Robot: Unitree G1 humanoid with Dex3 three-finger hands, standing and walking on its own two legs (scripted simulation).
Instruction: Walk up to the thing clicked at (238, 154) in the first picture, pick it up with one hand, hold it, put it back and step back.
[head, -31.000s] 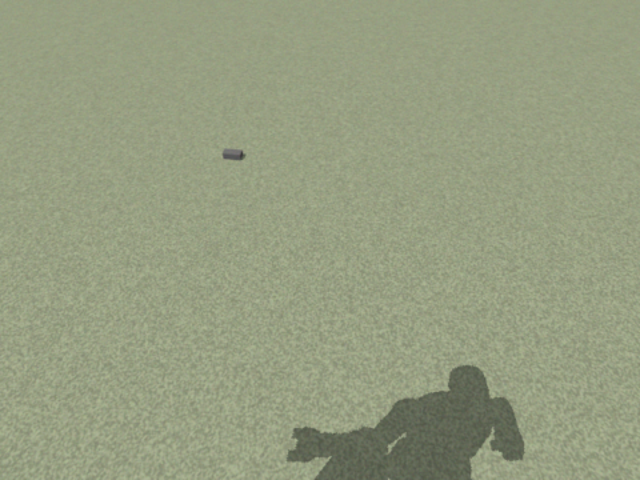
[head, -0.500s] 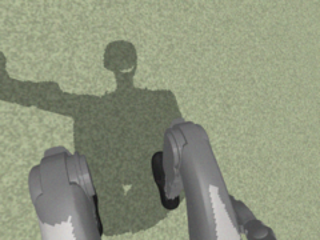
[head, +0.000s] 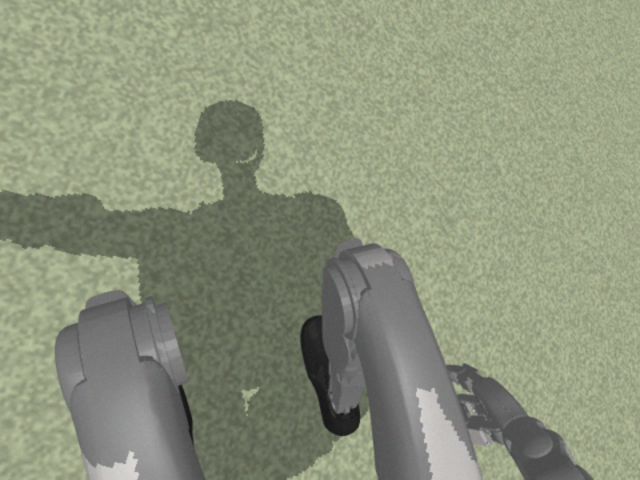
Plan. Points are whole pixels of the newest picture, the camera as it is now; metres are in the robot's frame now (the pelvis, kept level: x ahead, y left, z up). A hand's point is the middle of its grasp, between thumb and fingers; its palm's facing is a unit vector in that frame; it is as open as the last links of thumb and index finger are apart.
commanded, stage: rest palm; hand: left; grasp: from above
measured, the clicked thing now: out of the picture +0.42 +0.44 -0.29
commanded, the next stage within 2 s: none
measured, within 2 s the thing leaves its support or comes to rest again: neither
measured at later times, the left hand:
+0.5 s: hand out of the picture +0.41 +0.40 -0.22, palm faces -0.33 -0.13 -0.94, open 14.3 cm
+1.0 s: hand out of the picture +0.41 +0.39 -0.24, palm faces -0.44 -0.20 -0.88, open 14.2 cm
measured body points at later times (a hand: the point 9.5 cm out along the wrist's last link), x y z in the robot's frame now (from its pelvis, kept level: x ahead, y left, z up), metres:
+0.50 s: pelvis +0.00 +0.01 -0.01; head +0.23 +0.17 +0.33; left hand +0.43 +0.41 -0.17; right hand +0.11 -0.28 -0.06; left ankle +0.07 +0.12 -0.27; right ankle +0.11 -0.14 -0.27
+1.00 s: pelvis +0.00 +0.00 -0.01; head +0.26 +0.15 +0.32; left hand +0.43 +0.40 -0.19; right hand +0.09 -0.26 -0.07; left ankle +0.07 +0.12 -0.27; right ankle +0.11 -0.14 -0.27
